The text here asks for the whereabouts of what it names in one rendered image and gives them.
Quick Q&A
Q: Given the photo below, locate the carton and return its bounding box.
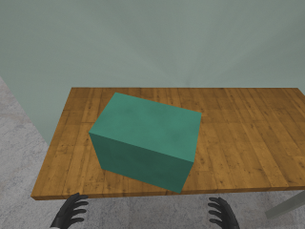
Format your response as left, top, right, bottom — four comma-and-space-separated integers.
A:
89, 92, 202, 194

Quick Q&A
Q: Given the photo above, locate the robot right hand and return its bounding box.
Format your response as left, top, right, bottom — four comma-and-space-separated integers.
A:
208, 197, 240, 229

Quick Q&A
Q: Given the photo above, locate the table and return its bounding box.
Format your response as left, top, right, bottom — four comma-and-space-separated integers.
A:
30, 87, 305, 219

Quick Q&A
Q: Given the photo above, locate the robot left hand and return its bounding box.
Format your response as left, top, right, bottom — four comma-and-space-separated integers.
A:
50, 192, 89, 229

